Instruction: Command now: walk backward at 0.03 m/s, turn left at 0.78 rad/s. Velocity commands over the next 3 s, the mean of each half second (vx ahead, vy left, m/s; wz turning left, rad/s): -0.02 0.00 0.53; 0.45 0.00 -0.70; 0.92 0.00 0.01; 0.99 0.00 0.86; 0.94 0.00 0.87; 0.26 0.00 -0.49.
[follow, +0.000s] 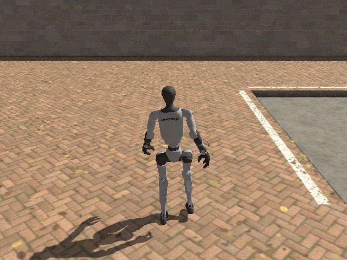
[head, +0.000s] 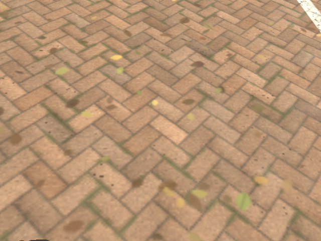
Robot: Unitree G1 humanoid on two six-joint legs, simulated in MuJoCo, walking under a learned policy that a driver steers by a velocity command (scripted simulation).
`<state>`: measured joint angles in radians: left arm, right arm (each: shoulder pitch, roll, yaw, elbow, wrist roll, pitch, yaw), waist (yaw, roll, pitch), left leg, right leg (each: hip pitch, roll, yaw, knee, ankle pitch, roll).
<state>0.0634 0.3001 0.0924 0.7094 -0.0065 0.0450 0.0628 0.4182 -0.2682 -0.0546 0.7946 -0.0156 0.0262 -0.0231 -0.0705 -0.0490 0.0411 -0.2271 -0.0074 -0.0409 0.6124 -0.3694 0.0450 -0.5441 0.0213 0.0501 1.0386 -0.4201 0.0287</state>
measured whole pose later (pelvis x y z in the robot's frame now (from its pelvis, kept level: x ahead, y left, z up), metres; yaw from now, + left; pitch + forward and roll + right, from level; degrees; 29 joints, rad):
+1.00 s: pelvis +0.14 -0.01 +0.00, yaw -9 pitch +2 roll +0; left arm 0.13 0.35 0.07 0.65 0.04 0.04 -0.11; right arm 0.48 -0.29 -0.05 0.81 -0.04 -0.09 0.00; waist -0.08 -0.06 -0.02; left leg 0.13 0.00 0.15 0.21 -0.37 -0.01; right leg -0.81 -0.05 0.02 1.13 -0.11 -0.02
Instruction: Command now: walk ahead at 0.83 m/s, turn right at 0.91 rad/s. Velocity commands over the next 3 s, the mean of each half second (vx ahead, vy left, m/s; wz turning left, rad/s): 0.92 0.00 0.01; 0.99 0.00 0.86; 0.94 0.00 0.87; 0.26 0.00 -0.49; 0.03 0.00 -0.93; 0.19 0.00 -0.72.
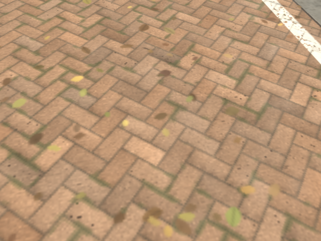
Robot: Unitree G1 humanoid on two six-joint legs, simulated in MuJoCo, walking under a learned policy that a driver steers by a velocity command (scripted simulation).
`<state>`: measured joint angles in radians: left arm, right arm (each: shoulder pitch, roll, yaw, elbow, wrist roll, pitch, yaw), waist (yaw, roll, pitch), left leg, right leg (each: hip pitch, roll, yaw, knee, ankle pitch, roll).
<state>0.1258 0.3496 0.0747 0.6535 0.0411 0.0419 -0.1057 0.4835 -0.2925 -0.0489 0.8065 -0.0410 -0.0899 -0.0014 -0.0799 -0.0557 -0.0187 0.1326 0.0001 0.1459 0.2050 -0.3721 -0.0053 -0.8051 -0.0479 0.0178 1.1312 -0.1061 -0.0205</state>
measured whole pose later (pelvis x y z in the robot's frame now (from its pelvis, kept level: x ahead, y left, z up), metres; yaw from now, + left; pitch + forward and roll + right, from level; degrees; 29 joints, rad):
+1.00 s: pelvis +0.87 -0.09 -0.01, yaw +29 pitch +3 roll +0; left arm -0.03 0.28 -0.05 0.56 0.03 -0.08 0.00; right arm 0.45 -0.34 -0.10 0.85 -0.01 -0.08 0.02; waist -0.14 0.00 0.01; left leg 0.03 -0.15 -0.28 0.50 -0.49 0.12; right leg -0.52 -0.06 0.09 0.51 -0.10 0.03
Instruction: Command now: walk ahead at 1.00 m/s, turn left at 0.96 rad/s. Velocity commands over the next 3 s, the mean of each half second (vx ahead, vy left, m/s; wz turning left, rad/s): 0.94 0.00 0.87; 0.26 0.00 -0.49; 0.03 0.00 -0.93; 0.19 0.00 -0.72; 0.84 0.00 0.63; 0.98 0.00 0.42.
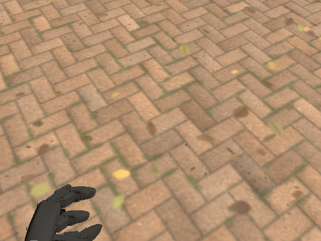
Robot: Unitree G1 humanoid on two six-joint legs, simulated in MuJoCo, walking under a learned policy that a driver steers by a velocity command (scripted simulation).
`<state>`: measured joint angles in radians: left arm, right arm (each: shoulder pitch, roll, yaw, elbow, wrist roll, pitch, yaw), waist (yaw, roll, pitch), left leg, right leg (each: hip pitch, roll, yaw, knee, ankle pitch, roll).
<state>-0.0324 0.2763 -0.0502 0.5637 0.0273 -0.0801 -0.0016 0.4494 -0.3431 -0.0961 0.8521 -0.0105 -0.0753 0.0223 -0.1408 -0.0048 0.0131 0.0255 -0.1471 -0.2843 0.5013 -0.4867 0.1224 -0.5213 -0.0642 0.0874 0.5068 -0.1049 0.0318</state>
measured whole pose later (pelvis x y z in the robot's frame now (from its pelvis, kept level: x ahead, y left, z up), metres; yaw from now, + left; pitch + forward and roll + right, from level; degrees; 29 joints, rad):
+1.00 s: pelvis +0.65 +0.07 +0.00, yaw +8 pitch +1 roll +0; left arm 0.23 0.30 0.07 0.64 0.01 -0.03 -0.02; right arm 0.04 -0.27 -0.04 0.73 0.00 -0.01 -0.02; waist 0.05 -0.01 0.09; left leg -0.41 -0.07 -0.01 1.28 -0.52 -0.02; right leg -0.49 0.09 -0.03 0.60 -0.14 -0.11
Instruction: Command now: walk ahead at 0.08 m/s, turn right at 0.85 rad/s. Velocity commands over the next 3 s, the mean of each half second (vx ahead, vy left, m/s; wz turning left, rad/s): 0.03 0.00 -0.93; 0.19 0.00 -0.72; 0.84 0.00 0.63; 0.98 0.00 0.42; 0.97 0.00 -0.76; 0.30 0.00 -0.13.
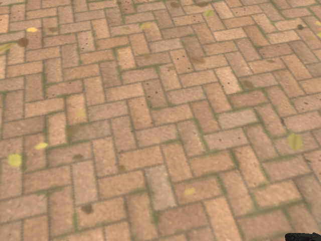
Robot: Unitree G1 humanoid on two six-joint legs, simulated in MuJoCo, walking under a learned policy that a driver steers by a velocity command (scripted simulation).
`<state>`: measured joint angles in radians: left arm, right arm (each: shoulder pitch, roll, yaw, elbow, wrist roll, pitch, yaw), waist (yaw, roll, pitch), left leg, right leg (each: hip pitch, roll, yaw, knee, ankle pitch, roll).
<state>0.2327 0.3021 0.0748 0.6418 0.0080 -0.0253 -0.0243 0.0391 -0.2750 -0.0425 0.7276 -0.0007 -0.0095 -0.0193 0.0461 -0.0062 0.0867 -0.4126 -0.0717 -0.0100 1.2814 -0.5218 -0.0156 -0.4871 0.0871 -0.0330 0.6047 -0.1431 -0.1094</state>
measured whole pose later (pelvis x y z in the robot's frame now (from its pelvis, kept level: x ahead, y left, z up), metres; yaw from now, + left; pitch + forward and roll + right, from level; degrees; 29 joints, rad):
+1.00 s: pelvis +0.09 -0.01 +0.03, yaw -50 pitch +2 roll +2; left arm 0.37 0.27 0.05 0.67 0.01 -0.05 0.00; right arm 0.20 -0.33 -0.10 0.76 0.01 -0.04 0.03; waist 0.01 0.03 -0.02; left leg -0.68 0.09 0.01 1.11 -0.16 0.00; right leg -0.14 -0.01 -0.03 0.40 -0.30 -0.04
